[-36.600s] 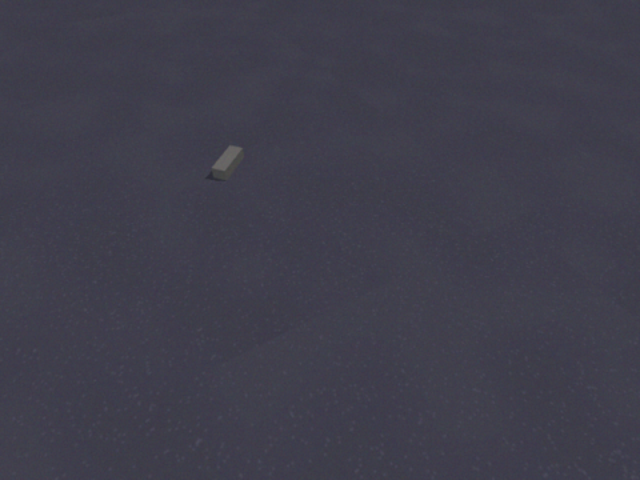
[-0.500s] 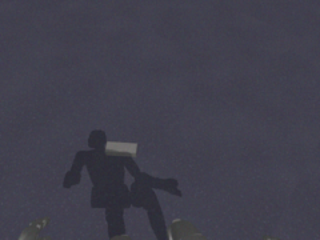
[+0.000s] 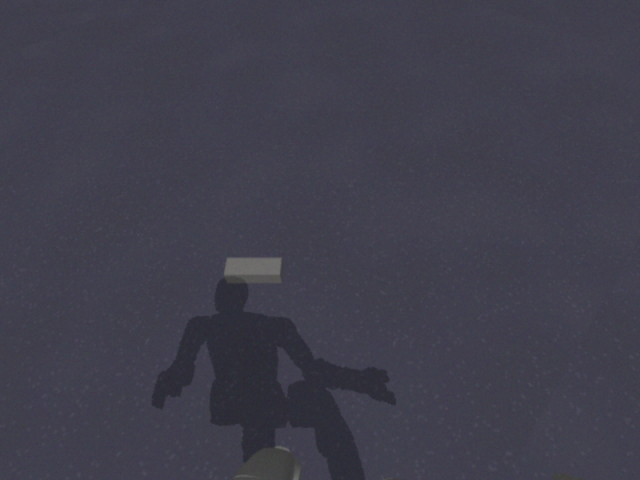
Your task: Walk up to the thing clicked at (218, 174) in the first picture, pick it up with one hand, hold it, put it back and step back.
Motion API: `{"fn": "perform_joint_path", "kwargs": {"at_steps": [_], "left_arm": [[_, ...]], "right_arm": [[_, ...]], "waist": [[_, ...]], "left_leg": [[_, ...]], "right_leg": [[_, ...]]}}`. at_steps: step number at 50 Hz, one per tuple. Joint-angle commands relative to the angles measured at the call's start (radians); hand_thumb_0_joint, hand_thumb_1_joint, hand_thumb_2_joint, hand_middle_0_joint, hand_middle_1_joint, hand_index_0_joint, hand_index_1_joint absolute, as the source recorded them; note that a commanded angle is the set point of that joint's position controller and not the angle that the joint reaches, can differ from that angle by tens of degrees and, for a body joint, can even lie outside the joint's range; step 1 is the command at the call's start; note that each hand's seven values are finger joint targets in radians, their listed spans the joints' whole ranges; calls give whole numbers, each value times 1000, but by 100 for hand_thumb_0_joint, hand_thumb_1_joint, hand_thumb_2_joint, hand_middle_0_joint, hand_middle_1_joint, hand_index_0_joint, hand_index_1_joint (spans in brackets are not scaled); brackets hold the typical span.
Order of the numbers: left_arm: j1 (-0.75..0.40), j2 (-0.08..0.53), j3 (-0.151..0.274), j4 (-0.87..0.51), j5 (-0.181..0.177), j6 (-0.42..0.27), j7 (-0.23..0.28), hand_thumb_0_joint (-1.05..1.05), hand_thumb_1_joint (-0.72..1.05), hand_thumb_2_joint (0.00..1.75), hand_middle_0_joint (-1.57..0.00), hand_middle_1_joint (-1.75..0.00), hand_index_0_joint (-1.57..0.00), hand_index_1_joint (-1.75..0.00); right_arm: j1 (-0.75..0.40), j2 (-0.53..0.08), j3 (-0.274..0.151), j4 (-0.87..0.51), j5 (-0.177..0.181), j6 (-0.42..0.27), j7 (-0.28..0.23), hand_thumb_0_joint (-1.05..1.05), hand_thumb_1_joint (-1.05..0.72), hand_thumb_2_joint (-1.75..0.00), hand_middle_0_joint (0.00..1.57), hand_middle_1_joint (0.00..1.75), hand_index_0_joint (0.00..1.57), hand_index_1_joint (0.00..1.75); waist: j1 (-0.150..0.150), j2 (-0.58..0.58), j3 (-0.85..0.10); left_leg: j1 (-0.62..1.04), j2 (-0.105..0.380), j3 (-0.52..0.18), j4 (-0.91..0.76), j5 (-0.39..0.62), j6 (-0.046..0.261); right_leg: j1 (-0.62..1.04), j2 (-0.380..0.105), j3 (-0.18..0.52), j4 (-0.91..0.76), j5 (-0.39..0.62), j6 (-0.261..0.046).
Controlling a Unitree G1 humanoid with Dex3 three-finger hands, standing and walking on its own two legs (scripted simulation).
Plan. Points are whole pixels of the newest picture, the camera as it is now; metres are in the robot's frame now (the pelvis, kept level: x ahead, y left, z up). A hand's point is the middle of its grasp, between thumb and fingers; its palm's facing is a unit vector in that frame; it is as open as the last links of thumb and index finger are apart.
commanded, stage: step back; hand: left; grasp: from above
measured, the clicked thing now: (254, 270) +0.86 +0.28 -0.73
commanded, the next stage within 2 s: stand in 1.60 s
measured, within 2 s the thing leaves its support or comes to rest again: neither
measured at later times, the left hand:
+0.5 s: hand out of the picture -0.10 +0.24 -0.15, palm faces +0.01 -0.91 -0.41, open 7.3 cm
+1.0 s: hand out of the picture -0.20 +0.25 -0.14, palm faces +0.09 -0.91 -0.40, open 7.3 cm
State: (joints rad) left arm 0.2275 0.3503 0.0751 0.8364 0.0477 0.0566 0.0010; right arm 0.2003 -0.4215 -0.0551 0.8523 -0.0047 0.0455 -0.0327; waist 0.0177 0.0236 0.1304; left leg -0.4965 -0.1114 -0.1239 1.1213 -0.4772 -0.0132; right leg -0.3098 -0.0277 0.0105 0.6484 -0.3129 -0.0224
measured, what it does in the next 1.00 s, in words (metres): walks backwards: left foot, then right foot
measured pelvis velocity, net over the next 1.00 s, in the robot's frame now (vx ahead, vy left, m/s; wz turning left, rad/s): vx -0.24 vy -0.03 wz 0.08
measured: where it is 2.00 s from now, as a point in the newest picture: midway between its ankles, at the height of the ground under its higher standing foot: outside the picture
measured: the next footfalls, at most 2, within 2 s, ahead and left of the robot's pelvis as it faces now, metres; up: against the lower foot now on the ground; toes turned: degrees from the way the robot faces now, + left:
left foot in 0.14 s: -0.04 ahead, +0.12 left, +0.00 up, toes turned +2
right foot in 0.46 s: -0.16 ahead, -0.12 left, +0.00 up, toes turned +4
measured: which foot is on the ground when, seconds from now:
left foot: up 0.00-0.12, down 0.14-0.48, up 0.50-0.74, down 0.76-1.00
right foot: down 0.00-0.16, up 0.18-0.44, down 0.46-1.00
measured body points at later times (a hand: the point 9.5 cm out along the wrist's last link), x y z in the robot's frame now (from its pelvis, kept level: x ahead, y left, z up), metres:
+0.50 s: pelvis -0.18 -0.03 -0.01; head -0.13 -0.04 +0.43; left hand -0.10 +0.29 -0.12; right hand -0.03 -0.34 -0.12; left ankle -0.08 +0.11 -0.72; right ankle -0.20 -0.14 -0.73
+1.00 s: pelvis -0.24 -0.03 +0.00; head -0.24 -0.03 +0.45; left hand -0.21 +0.30 -0.12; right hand -0.15 -0.33 -0.13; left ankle -0.24 +0.11 -0.73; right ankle -0.21 -0.13 -0.73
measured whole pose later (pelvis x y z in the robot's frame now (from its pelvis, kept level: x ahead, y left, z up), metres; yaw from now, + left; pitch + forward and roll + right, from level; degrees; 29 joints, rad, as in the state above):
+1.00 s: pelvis -0.24 -0.03 +0.00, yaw +5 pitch -3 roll -1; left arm 0.23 0.38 0.07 1.02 0.03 -0.02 -0.01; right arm 0.22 -0.36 -0.04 1.00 -0.03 0.01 0.02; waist 0.00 0.03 0.05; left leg -0.25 0.02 -0.07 0.65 -0.36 0.00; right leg -0.24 0.02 -0.05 0.58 -0.28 -0.03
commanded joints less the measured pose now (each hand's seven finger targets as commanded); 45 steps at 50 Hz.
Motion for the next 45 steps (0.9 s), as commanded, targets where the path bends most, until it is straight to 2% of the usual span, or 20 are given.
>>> {"fn": "perform_joint_path", "kwargs": {"at_steps": [1, 4, 6, 7, 8, 9, 10, 13, 18, 22, 23, 24, 25, 28, 34, 37, 38, 39, 40, 45], "left_arm": [[-5, 265, 71, -111, -1, -35, 39, 0, 90, 90, -20, -30, -20, -30], [-33, 275, 65, -123, -19, -26, 38, 0, 90, 90, -20, -30, -20, -30], [-79, 275, 57, -135, -30, -14, 33, 0, 90, 90, -20, -30, -20, -30], [-78, 243, 44, -144, -31, -13, 29, 0, 90, 90, -20, -30, -20, -30], [-75, 208, 33, -148, -36, -14, 24, 0, 90, 90, -20, -30, -20, -30], [-141, 237, 51, -153, -42, -12, 37, 0, 90, 90, -20, -30, -20, -30], [-154, 246, 55, -139, -30, -9, 40, 0, 90, 90, -20, -30, -20, -30], [-75, 230, 54, -90, -47, -7, 32, 0, 90, 90, -20, -30, -20, -30], [-46, 208, 46, -59, -35, -34, 26, 0, 90, 90, -20, -30, -20, -30], [42, 212, 46, 30, -17, -68, 26, 0, 90, 90, -20, -30, -20, -30], [46, 279, 67, 30, 0, -76, 29, 0, 90, 90, -20, -30, -20, -30], [13, 391, 92, 1, 0, -75, 29, 0, 90, 90, -20, -30, -20, -30], [-36, 428, 94, -17, 2, -78, 33, 0, 90, 90, -20, -30, -20, -30], [-142, 307, 62, -21, -5, -90, 40, 0, 90, 90, -20, -30, -20, -30], [-36, 315, 71, 10, 6, -92, 21, 0, 90, 90, -20, -30, -20, -30], [-62, 297, 51, 13, -5, -73, 10, 0, 90, 90, -20, -30, -20, -30], [-34, 252, 34, 15, -5, -72, 8, 0, 90, 90, -20, -30, -20, -30], [-54, 196, 16, 14, -21, -75, 2, 0, 90, 90, -20, -30, -20, -30], [-110, 250, 36, 33, -30, -75, 6, 0, 90, 90, -20, -30, -20, -30], [-31, 226, 36, 87, -31, -97, -10, 0, 90, 90, -20, -30, -20, -30]], "right_arm": [[-53, -132, -33, -90, -14, -32, -5, 0, -90, -90, 20, 30, 20, 30], [19, -129, -37, -60, -16, -36, 3, 0, -90, -90, 20, 30, 20, 30], [102, -132, -48, -25, -19, -38, 4, 0, -90, -90, 20, 30, 20, 30], [94, -170, -60, -24, -26, -39, 1, 0, -90, -90, 20, 30, 20, 30], [52, -261, -78, -39, -30, -37, 5, 0, -90, -90, 20, 30, 20, 30], [0, -338, -86, -64, -21, -33, 13, 0, -90, -90, 20, 30, 20, 30], [-22, -312, -86, -66, -31, -40, 9, 0, -90, -90, 20, 30, 20, 30], [-96, -233, -51, -76, -32, -38, -4, 0, -90, -90, 20, 30, 20, 30], [-62, -205, -53, -81, -37, -19, 7, 0, -90, -90, 20, 30, 20, 30], [-83, -201, -46, -64, -13, 5, 18, 0, -90, -90, 20, 30, 20, 30], [-68, -143, -29, -74, -11, 3, 23, 0, -90, -90, 20, 30, 20, 30], [-117, -109, -24, -106, -11, 0, 13, 0, -90, -90, 20, 30, 20, 30], [-157, -158, -47, -96, -16, 6, 4, 0, -90, -90, 20, 30, 20, 30], [-73, -170, -46, -32, -6, -2, 13, 0, -90, -90, 20, 30, 20, 30], [-99, -145, -41, -15, -32, -33, 42, 0, -90, -90, 20, 30, 20, 30], [-11, -131, -49, 49, -30, -54, 42, 0, -90, -90, 20, 30, 20, 30], [17, -155, -63, 63, -36, -63, 39, 0, -90, -90, 20, 30, 20, 30], [15, -215, -71, 61, -42, -69, 35, 0, -90, -90, 20, 30, 20, 30], [-13, -277, -73, 54, -32, -68, 39, 0, -90, -90, 20, 30, 20, 30], [-93, -210, -49, 55, -36, -77, 42, 0, -90, -90, 20, 30, 20, 30]], "waist": [[55, -206, -128], [28, -221, -197], [-20, -184, -234], [-17, -116, -233], [-3, 89, -212], [-47, 220, -185], [-45, 162, -153], [16, 73, -121], [-22, 175, -147], [7, 132, -233], [4, -22, -192], [38, -220, -153], [64, -212, -92], [-27, -84, -47], [53, -200, -73], [-2, -182, -92], [-10, -106, -120], [-20, 74, -123], [-35, 121, -85], [3, 142, -41]], "left_leg": [[-25, 44, 56, -210, -67, -9], [104, 65, 119, -462, 10, 10], [252, 78, 143, -701, 246, 33], [327, 169, 7, -717, 341, 72], [372, 360, -245, -721, 490, 177], [219, 509, -366, -765, 607, 322], [169, 523, -360, -753, 637, 352], [166, 387, -132, -678, 704, 266], [331, 372, -113, -637, 638, 265], [224, 275, -18, -490, 405, 152], [0, 175, 6, -376, 197, 91], [-79, 47, 2, -246, -90, 33], [-4, 82, -99, -71, -129, 8], [-8, 44, -75, 43, 24, 5], [82, 100, 74, -398, -58, -7], [332, 70, 145, -730, 92, 23], [447, 104, 61, -746, 109, 44], [452, 286, -271, -809, -134, 121], [213, 412, -407, -898, -401, 229], [152, 302, -176, -826, -126, 169]], "right_leg": [[231, -231, 204, -146, 513, -188], [259, -226, 200, -82, 540, -168], [191, -211, 171, -17, 473, -120], [67, -173, 158, 16, 338, -70], [-120, -34, 51, 161, 68, -12], [-98, 62, 4, 373, -322, 9], [-93, 59, 108, 513, -338, 7], [-113, 103, 142, 609, -235, 0], [-87, 52, 38, 236, -231, 37], [198, 55, -22, -276, 51, 0], [277, -55, 206, -272, -41, -39], [109, -322, 498, -344, -54, -178], [-101, -430, 620, -395, -94, -287], [-55, -244, 283, -263, 105, -185], [68, -202, 253, -291, -317, -156], [-26, -166, 177, -212, -241, -115], [-101, -137, 137, -122, -174, -84], [-245, -41, 58, -22, -220, -13], [-132, 9, -28, 134, -257, 4], [22, 8, -34, -24, -109, 1]]}}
